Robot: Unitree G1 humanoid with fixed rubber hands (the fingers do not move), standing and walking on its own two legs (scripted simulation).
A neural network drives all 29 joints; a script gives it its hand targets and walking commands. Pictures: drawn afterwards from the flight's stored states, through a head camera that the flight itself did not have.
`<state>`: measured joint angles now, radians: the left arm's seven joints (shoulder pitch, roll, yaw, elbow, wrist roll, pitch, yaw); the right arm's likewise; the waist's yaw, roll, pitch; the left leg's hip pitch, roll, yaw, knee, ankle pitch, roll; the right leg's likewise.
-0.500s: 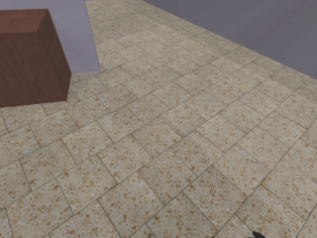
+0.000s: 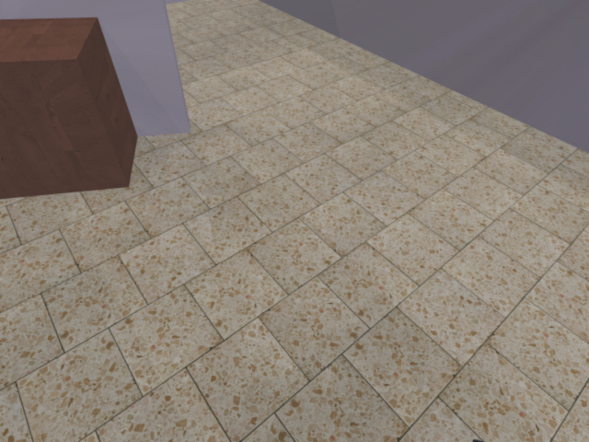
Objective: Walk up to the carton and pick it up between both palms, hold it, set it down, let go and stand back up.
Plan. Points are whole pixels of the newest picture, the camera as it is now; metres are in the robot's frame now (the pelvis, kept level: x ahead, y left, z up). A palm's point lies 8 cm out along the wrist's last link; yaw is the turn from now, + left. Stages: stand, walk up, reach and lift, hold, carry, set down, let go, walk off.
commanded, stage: walk up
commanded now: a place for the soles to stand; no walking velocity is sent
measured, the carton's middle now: out of the picture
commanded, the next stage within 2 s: none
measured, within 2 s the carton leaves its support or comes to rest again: neither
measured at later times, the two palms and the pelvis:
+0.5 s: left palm out of the picture +0.10 +0.45 -0.09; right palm out of the picture +0.16 -0.18 -0.13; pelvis +0.07 +0.11 -0.01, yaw +5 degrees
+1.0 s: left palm out of the picture +0.21 +0.58 -0.10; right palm (317, 350) +0.30 -0.04 -0.14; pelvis +0.19 +0.25 -0.02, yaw +10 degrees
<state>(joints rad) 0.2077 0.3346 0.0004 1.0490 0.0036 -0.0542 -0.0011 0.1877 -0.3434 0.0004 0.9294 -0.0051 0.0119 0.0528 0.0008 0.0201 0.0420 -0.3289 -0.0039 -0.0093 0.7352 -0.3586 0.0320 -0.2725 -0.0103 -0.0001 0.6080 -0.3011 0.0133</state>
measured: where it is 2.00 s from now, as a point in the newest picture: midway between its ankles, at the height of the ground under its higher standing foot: (125, 393)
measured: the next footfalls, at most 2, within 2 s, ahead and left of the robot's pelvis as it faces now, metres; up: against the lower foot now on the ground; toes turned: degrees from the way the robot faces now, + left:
left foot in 0.20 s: +0.08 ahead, +0.19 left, +0.00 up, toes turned +1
right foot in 0.42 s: +0.17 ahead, -0.04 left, +0.00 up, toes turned +2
